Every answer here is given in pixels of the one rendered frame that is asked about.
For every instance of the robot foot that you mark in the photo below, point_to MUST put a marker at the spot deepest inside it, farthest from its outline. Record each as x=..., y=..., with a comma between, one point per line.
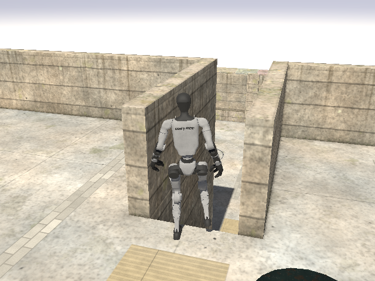
x=176, y=235
x=207, y=222

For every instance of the robot left foot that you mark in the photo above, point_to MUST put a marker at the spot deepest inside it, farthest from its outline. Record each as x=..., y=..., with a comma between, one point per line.
x=176, y=235

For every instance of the robot left upper arm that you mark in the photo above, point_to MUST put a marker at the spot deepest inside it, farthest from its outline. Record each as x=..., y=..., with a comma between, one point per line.
x=167, y=124

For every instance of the robot right foot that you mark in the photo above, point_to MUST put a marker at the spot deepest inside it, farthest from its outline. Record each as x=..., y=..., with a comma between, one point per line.
x=207, y=222

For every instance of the left robot hand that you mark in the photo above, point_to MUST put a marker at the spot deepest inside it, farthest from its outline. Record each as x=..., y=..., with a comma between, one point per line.
x=159, y=163

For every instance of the robot right upper arm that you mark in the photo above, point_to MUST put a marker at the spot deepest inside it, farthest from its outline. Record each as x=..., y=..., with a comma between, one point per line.
x=203, y=122

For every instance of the right robot hand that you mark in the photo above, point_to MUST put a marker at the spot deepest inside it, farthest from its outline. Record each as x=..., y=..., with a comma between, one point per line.
x=218, y=168

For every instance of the right robot forearm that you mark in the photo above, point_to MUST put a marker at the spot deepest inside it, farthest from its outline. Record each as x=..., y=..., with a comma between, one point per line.
x=215, y=156

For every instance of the left robot forearm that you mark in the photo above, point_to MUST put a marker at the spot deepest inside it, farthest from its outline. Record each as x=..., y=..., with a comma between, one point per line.
x=156, y=154

